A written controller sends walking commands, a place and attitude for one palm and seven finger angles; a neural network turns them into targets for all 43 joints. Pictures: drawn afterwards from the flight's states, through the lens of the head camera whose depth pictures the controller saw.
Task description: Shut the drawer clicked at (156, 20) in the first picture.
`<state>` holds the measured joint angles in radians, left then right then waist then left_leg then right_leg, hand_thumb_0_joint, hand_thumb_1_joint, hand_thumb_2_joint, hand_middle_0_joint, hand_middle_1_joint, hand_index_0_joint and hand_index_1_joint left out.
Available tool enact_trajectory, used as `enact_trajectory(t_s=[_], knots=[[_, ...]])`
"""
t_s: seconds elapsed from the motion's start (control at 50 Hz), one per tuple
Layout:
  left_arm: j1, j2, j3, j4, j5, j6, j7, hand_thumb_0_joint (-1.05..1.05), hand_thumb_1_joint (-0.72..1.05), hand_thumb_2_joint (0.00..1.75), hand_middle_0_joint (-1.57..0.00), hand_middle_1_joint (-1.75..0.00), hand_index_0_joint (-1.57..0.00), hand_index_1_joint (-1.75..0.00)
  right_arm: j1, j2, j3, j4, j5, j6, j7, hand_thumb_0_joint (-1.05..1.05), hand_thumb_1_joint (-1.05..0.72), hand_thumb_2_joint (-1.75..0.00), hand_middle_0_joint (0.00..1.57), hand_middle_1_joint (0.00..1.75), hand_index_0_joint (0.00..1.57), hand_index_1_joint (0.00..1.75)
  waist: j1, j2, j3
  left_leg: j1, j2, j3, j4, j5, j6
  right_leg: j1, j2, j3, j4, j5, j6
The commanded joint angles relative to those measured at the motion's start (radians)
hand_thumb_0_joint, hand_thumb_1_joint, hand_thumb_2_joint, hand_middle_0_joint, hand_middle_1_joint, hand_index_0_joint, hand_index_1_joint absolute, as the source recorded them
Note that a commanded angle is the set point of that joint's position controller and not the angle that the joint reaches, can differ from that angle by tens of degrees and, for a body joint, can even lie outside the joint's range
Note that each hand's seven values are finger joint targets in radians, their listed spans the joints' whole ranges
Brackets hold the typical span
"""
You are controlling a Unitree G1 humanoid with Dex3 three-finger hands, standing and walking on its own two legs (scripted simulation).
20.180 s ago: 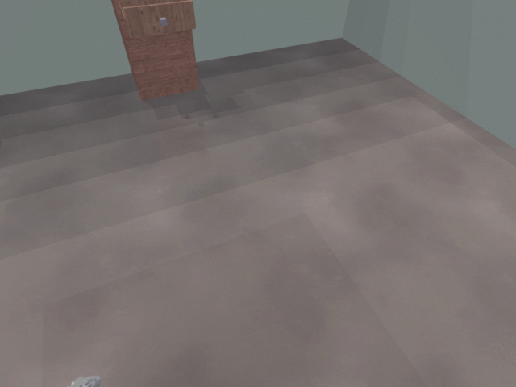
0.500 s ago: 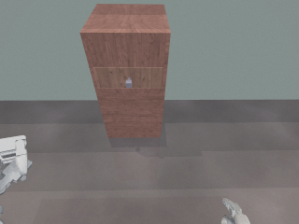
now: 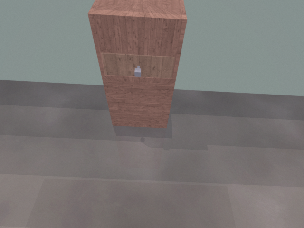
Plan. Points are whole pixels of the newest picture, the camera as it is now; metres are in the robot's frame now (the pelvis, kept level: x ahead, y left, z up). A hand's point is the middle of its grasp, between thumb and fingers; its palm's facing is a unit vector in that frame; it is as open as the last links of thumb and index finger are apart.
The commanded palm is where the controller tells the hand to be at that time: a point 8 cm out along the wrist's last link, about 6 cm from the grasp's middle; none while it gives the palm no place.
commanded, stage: let the arm hang, fingers relaxed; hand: left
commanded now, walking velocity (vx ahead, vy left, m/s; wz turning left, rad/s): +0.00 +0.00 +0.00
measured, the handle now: (138, 70) +0.88 +0.13 -0.17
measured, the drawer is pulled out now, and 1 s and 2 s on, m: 0.00 0.00 0.00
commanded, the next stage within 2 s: look to check the result in 0.66 s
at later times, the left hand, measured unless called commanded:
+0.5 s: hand out of the picture +0.00 +0.17 -0.17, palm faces +0.00 -0.98 -0.18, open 7.3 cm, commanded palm none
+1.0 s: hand out of the picture +0.01 +0.16 -0.17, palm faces +0.01 -0.98 -0.19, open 7.4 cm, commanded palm none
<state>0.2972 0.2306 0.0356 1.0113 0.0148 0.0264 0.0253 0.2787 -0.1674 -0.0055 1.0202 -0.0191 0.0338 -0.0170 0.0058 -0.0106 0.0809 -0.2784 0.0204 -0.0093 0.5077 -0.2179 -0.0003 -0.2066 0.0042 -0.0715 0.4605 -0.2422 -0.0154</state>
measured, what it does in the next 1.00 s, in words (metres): stands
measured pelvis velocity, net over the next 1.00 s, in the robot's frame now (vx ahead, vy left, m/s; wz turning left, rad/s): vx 0.01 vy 0.00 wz -0.04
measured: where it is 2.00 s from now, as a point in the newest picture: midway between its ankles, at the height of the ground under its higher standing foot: outside the picture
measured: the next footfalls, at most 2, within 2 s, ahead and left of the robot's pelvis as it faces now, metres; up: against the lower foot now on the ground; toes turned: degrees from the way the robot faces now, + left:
none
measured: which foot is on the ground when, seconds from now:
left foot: down 0.00-1.00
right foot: down 0.00-1.00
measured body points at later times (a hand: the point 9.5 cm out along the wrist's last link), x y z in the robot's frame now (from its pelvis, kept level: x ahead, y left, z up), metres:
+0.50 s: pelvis +0.00 +0.01 +0.00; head +0.01 +0.01 +0.45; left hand +0.01 +0.23 -0.16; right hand -0.03 -0.19 -0.16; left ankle +0.03 +0.12 -0.74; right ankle +0.00 -0.11 -0.74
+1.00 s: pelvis +0.01 +0.00 +0.00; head +0.03 -0.01 +0.45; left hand +0.01 +0.21 -0.16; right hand -0.02 -0.21 -0.16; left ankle +0.03 +0.12 -0.74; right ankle +0.00 -0.11 -0.74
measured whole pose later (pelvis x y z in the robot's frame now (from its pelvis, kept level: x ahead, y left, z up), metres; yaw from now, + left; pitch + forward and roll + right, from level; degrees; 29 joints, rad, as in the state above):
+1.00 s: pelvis +0.01 +0.00 +0.00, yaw -2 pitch -2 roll +0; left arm 0.27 0.11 0.02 1.14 0.01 -0.01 0.04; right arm 0.29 -0.11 -0.02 1.13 -0.01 0.00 -0.03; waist -0.01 0.02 0.06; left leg -0.21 0.02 0.03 0.44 -0.21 0.00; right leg -0.17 0.00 -0.03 0.44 -0.24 -0.01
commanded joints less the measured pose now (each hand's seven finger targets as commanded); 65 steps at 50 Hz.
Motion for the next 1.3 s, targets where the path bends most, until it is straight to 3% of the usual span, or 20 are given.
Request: enact_trajectory(t_s=[0.0, 0.14, 0.32, 0.42, 0.8, 1.28], knots=[[0.011, 0.075, -0.001, 0.005, -0.005, -0.031, -0.003, 0.00, 0.90, 0.90, -0.48, -0.60, -0.48, -0.60, 0.033, -0.111, -0.027, -0.025, 0.003, -0.030, -0.016, 0.00, -0.90, -0.90, 0.20, 0.30, 0.20, 0.30, -0.007, 0.047, -0.072, 0.065, 0.079, -0.067, -0.126, 0.083, 0.044, 0.011, -0.094, 0.094, -0.109, 0.051, -0.033], [0.045, 0.042, -0.013, 0.087, -0.006, -0.030, 0.006, 0.00, 0.90, 0.90, -0.20, -0.30, -0.20, -0.30, 0.077, -0.074, -0.020, 0.046, 0.004, -0.030, -0.019, 0.00, -0.90, -0.90, 0.20, 0.30, 0.20, 0.30, -0.008, 0.019, -0.015, 0.068, 0.076, -0.057, -0.164, 0.027, 0.045, -0.017, -0.093, 0.094, -0.127, -0.006, -0.030], [0.064, -0.002, -0.010, 0.113, -0.002, -0.029, 0.014, 0.00, 0.90, 0.90, -0.20, -0.30, -0.20, -0.30, 0.097, -0.035, -0.025, 0.078, 0.001, -0.030, -0.021, 0.00, -0.90, -0.90, 0.20, 0.30, 0.20, 0.30, -0.006, 0.008, 0.043, 0.036, 0.068, -0.054, -0.183, -0.048, 0.044, -0.056, -0.088, 0.096, -0.128, -0.055, -0.028], [0.067, -0.012, -0.006, 0.112, -0.002, -0.030, 0.015, 0.00, 0.90, 0.90, -0.20, -0.30, -0.20, -0.30, 0.112, -0.021, -0.028, 0.081, 0.000, -0.032, -0.023, 0.00, -0.90, -0.90, 0.20, 0.30, 0.20, 0.30, -0.006, 0.035, 0.042, 0.025, 0.070, -0.053, -0.187, -0.066, 0.044, -0.055, -0.084, 0.099, -0.121, -0.050, -0.027], [0.061, -0.010, -0.002, 0.113, -0.003, -0.038, 0.017, 0.00, 0.90, 0.90, -0.20, -0.30, -0.20, -0.30, 0.112, -0.024, -0.032, 0.088, 0.004, -0.038, -0.027, 0.00, -0.90, -0.90, 0.20, 0.30, 0.20, 0.30, -0.011, 0.020, 0.011, 0.088, 0.071, -0.033, -0.149, 0.060, 0.041, -0.046, -0.090, 0.111, -0.119, 0.023, -0.031], [0.017, 0.023, 0.003, 0.112, -0.006, -0.045, 0.014, 0.00, 0.90, 0.90, -0.20, -0.30, -0.20, -0.30, 0.055, -0.057, -0.030, 0.096, 0.002, -0.040, -0.028, 0.00, -0.90, -0.90, 0.20, 0.30, 0.20, 0.30, -0.011, 0.018, 0.000, 0.121, 0.076, -0.020, -0.148, 0.118, 0.028, -0.006, -0.101, 0.114, -0.145, 0.093, -0.031]])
